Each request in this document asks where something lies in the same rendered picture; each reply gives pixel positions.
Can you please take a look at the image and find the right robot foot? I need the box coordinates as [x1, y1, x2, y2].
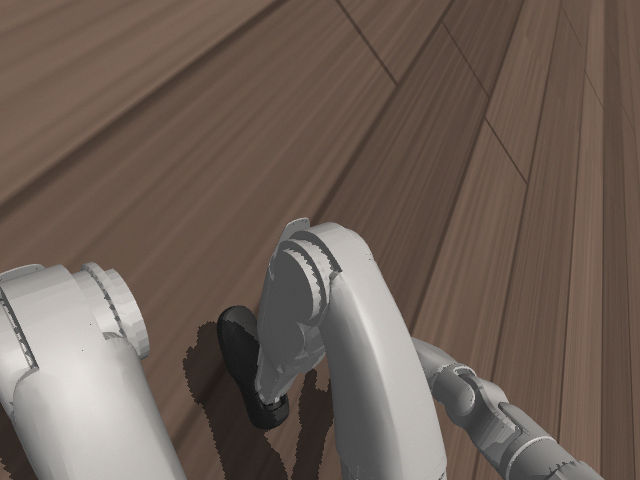
[217, 305, 289, 429]

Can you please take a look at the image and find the right robot arm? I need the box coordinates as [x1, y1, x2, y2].
[432, 363, 604, 480]

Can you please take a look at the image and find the right robot hand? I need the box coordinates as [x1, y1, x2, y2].
[411, 337, 458, 396]

